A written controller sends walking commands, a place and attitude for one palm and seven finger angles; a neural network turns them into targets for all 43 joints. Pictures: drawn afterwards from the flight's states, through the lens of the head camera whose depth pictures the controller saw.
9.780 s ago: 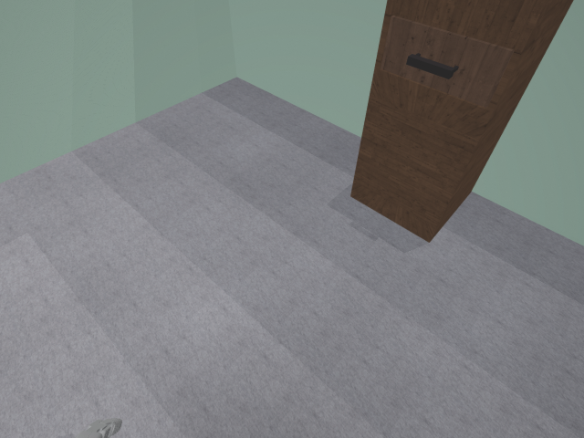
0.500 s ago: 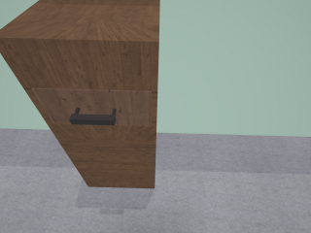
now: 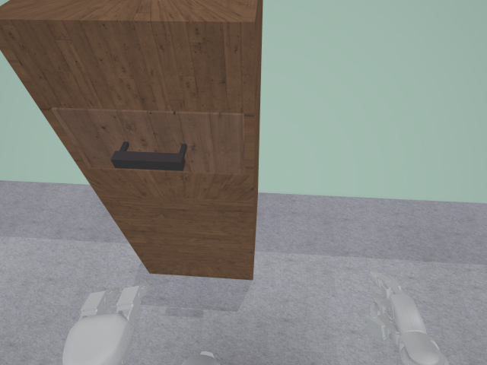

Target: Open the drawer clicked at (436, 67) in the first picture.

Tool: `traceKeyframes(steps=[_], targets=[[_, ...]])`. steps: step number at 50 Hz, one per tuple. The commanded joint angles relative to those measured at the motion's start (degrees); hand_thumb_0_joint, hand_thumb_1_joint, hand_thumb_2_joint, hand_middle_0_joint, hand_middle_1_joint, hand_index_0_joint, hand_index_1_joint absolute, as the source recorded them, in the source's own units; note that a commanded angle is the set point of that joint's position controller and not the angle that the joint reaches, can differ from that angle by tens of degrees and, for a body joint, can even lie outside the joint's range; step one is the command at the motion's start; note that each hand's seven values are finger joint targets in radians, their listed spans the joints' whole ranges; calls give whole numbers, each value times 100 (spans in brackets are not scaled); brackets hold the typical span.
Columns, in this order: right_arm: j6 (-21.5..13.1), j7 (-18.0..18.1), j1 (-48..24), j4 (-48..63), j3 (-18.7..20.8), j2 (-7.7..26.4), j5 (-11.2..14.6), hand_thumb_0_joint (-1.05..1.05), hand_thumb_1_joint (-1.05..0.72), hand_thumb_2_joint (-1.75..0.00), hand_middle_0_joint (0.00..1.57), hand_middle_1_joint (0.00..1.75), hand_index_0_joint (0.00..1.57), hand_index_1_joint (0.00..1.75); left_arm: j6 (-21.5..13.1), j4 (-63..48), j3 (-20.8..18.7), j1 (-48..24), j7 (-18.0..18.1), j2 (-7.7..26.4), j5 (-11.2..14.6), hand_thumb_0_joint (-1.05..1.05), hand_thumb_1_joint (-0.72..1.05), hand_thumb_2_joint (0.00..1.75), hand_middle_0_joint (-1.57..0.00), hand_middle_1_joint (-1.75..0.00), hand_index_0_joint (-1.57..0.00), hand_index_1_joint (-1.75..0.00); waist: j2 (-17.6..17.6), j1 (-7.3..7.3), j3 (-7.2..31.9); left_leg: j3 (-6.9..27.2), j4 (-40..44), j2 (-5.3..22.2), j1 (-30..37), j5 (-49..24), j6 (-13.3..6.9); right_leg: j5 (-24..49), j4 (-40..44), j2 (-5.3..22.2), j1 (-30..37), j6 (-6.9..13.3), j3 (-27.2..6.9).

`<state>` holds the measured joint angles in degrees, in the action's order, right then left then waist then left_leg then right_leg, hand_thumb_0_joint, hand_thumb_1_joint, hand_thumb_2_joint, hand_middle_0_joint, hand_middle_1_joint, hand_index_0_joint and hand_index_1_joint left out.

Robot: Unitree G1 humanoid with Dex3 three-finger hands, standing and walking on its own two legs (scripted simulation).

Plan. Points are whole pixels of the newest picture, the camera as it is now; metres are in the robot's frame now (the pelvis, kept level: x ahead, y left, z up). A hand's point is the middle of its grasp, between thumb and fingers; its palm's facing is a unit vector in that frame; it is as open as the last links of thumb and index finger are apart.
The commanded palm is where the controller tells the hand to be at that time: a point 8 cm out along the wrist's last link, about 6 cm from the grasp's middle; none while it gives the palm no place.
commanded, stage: raise the hand with hooked fingers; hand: left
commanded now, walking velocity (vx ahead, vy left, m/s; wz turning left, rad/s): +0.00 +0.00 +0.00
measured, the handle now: (151, 153) +0.49 +0.28 +0.03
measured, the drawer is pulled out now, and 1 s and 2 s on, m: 0.00 0.00 0.00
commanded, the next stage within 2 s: move the hooked fingers above the handle in 1.46 s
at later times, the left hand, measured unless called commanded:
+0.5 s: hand (107, 268) +0.23 +0.25 +0.05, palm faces -0.03 -0.13 -0.99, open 11.7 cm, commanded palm +0.22 +0.25 +0.12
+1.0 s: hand (89, 192) +0.30 +0.28 +0.13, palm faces +0.09 -0.08 -0.99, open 13.8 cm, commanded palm +0.28 +0.28 +0.19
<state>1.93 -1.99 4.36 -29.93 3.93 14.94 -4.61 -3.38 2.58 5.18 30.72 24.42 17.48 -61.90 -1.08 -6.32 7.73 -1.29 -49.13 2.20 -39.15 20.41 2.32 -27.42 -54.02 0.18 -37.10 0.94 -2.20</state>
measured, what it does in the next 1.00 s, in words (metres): stands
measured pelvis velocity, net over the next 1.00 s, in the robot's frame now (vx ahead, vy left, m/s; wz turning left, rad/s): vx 0.01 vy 0.03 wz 0.03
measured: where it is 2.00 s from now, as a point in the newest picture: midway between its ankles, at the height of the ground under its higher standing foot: outside the picture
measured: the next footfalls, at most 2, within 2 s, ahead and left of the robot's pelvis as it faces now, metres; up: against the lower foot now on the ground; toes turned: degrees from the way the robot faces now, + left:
none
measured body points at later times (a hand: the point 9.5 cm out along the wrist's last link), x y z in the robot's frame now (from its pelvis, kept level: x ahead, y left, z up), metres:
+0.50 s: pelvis +0.01 +0.01 +0.02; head +0.03 -0.01 +0.47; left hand +0.22 +0.26 +0.10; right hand +0.18 -0.22 -0.09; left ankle +0.04 +0.15 -0.69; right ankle -0.01 -0.11 -0.69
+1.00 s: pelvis +0.01 +0.03 +0.04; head +0.02 +0.00 +0.49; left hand +0.29 +0.28 +0.19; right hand +0.23 -0.17 -0.06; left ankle +0.04 +0.15 -0.69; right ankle -0.01 -0.11 -0.69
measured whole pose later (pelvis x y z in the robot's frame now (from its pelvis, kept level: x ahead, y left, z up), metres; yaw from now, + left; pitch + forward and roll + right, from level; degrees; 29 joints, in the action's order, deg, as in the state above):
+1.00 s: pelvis +0.01 +0.03 +0.04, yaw +2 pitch +1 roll +0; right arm 5.5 2.2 5.7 -35.1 -0.9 12.0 0.0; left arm 7.1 2.0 4.5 -3.8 4.9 26.7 -53.5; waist 4.0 -4.5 1.5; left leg -0.2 -32.1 0.1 -18.7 14.2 0.2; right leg -19.6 -33.1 2.3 -14.3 -1.5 -0.6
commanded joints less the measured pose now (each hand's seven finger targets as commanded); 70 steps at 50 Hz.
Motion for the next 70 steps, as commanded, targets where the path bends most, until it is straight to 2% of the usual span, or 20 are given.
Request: traceKeyframes(steps=[1,4,7,8,11,14,17,19,25,28,30,37,44,49,53,57,58,62,66,70], targets=[[-201,202,-408,754,79,258,-139,0,-90,-90,20,30,20,30,-504,-2760,-1060,-2572,938,1488,-190,0,36,67,-24,-64,-24,-64,550,482,1403,151,-476,-447,1549,-680,-412,549,987,-24,-909,268,-578],[-309,255,-406,715,59,324,-94,0,-90,-90,20,30,20,30,-648,-2400,-934,-2269,905,1303,68,0,29,64,-24,-69,-24,-69,575,602,1164,204,-528,-427,1486,-502,-442,596,964,-64,-977,248,-382],[-222,287,-520,660,8,329,34,0,-90,-90,20,30,20,30,-40,-1689,-770,-2112,661,1113,263,0,22,61,-25,-74,-25,-74,361,597,1032,116,-171,-403,1179,-393,-443,834,1061,-91,-422,143,-19],[-162,312,-548,659,-2,315,109,0,-90,-90,20,30,20,30,272,-1384,-740,-1904,522,1056,331,0,20,60,-25,-75,-25,-75,193,512,900,61,70,-393,1088,-401,-440,968,1199,-106,-49,110,96],[-12,395,-779,768,-127,335,351,0,-90,-90,20,30,20,30,1138,-862,-733,-1374,-100,1124,595,0,13,57,-25,-80,-25,-80,-563,207,749,-44,583,-447,991,-589,-432,1312,1597,-98,925,43,-93],[16,498,-778,779,-265,321,376,0,-90,-90,20,30,20,30,1368,-1130,-709,-1517,-659,1349,725,0,6,54,-26,-84,-26,-84,-670,135,507,-117,948,-459,1175,-786,-461,1633,1841,27,1491,-49,-92],[-32,521,-688,717,-336,302,295,0,-90,-90,20,30,20,30,1161,-1418,-760,-1769,-970,1522,613,0,-1,51,-27,-88,-27,-88,-322,99,235,-125,1201,-432,1438,-834,-460,1594,2034,55,1512,-33,-52],[-83,502,-526,610,-284,282,235,0,-90,-90,20,30,20,30,796,-1625,-872,-2133,-992,1607,538,0,-6,49,-27,-92,-27,-92,-21,142,275,-84,1284,-409,1703,-919,-442,1550,2067,21,1458,-2,39],[-262,458,-304,406,-62,298,124,0,-90,-90,20,30,20,30,-14,-2081,-1201,-2641,-441,1631,552,0,-20,43,-28,-100,-28,-100,634,259,806,-30,1153,-423,2304,-1403,-403,1900,1924,-63,1337,90,230],[-234,412,-254,326,20,370,181,0,-90,-90,20,30,20,30,156,-1765,-1157,-2801,-288,1512,599,0,-27,40,-28,-105,-28,-105,374,343,755,5,1199,-387,2252,-1382,-376,1841,1899,-107,1251,78,368],[-183,389,-317,325,42,412,242,0,-90,-90,20,30,20,30,394,-1616,-1004,-2957,-329,1460,619,0,-31,38,-29,-108,-29,-108,417,334,745,1,1304,-372,2285,-1419,-364,1866,1917,-115,1294,79,420],[-44,449,-528,369,-78,454,388,0,-90,-90,20,30,20,30,1038,-1612,-682,-3829,-1061,1698,683,0,-48,31,-30,-118,-30,-118,332,254,745,59,1778,-350,2617,-1588,-360,1886,2174,-104,1825,68,429],[84,506,-526,308,-205,401,437,0,-90,-90,20,30,20,30,1026,-1261,-855,-4581,-1588,1992,730,0,-50,30,-30,-120,-30,-120,242,251,351,54,2101,-345,2806,-1669,-343,1926,2510,-153,2050,60,468],[120,505,-506,285,-226,419,457,0,-90,-90,20,30,20,30,955,-1266,-899,-5246,-1808,2166,793,0,-50,30,-30,-120,-30,-120,562,246,670,69,2194,-374,3073,-1959,-320,2117,2615,-160,2324,84,450],[143,500,-458,249,-219,451,488,0,-90,-90,20,30,20,30,883,-1069,-805,-5493,-2061,2138,918,0,-50,30,-30,-120,-30,-120,383,311,606,70,2240,-398,3110,-1989,-342,2211,2734,-168,2374,59,459],[184,426,-388,292,-210,507,513,0,-90,-90,20,30,20,30,856,-690,-692,-4847,-2334,1908,1006,0,-50,30,-30,-120,-30,-120,27,262,339,6,2310,-407,2921,-1912,-354,2240,2811,-152,2426,38,485],[208,421,-386,315,-195,528,508,0,-90,-90,20,30,20,30,802,-822,-781,-4842,-2372,2008,1028,0,-50,30,-30,-120,-30,-120,11,240,396,-1,2323,-413,2910,-1892,-360,2272,2813,-149,2485,31,469],[147,408,-395,386,-178,514,461,0,-90,-90,20,30,20,30,466,-1410,-1084,-5042,-2234,2326,975,0,-50,30,-30,-120,-30,-120,258,142,773,10,2274,-469,3016,-2049,-394,2416,2780,-122,2651,44,404],[99,428,-310,273,-113,493,456,0,-90,-90,20,30,20,30,221,-1521,-1412,-5122,-1851,2507,982,0,-50,30,-30,-120,-30,-120,401,140,772,5,2218,-480,3013,-2114,-382,2433,2768,-136,2582,53,396],[69,423,-280,157,-76,483,511,0,-90,-90,20,30,20,30,321,-1153,-1314,-5169,-1585,2322,979,0,-50,30,-30,-120,-30,-120,313,185,646,-59,2199,-477,2934,-1950,-384,2355,2791,-126,2427,29,403]])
